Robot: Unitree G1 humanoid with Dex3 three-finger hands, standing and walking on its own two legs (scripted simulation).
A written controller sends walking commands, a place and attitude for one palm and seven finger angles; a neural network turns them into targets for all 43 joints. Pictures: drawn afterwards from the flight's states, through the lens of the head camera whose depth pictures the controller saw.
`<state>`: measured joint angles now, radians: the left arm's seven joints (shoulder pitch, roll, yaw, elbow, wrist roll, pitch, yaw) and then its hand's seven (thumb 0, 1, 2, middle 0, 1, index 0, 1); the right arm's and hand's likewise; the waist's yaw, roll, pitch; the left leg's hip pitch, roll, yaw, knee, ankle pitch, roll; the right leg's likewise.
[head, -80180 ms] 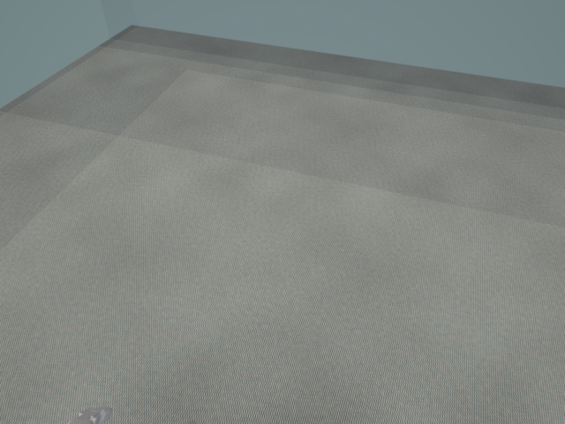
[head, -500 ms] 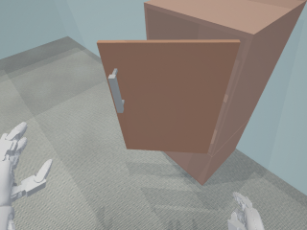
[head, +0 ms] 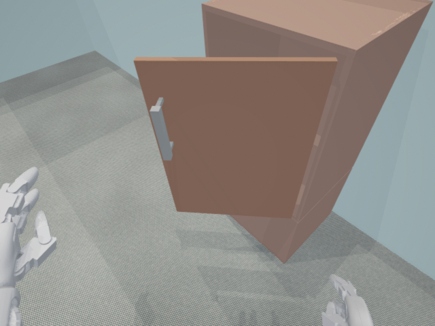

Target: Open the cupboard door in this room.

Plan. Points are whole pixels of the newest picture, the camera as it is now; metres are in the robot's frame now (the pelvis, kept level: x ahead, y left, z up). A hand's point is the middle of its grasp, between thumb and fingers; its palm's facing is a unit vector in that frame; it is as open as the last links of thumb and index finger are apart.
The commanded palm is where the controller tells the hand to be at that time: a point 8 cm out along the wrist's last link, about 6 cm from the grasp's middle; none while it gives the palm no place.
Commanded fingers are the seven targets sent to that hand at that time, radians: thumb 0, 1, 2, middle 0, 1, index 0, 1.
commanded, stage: step back with the hand held close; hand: left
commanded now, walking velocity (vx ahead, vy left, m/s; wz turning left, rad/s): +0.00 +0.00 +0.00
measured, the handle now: (164, 130) +0.54 +0.21 +0.06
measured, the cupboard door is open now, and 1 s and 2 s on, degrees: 42 42 42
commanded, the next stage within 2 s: stop stepping back and stand still in 1.08 s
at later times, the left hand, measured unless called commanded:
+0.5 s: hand (5, 272) +0.14 +0.29 +0.15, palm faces +0.33 -0.79 -0.52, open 7.4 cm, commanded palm +0.08 +0.33 +0.17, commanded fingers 0.00 0.90 0.90 -0.20 -0.30 -0.20 -0.30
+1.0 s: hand out of the picture +0.03 +0.31 +0.16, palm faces +0.46 -0.77 -0.44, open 7.4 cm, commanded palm -0.04 +0.35 +0.17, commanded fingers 0.00 0.90 0.90 -0.20 -0.30 -0.20 -0.30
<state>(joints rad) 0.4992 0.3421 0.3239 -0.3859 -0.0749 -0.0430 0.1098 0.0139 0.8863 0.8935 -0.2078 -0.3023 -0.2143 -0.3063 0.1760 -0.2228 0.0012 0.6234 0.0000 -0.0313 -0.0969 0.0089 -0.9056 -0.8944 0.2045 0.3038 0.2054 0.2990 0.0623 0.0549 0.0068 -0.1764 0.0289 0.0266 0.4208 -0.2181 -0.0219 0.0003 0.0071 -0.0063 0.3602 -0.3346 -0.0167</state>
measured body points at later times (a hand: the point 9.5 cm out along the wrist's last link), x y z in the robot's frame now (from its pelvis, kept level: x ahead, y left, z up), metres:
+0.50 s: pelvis -0.06 +0.03 +0.00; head -0.05 +0.03 +0.45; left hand +0.11 +0.33 +0.18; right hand +0.11 -0.21 -0.09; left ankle +0.00 +0.14 -0.74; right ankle -0.09 -0.10 -0.74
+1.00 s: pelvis -0.17 +0.04 -0.02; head -0.15 +0.06 +0.43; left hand +0.00 +0.35 +0.19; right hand +0.01 -0.20 -0.10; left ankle +0.00 +0.14 -0.74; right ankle -0.11 -0.10 -0.73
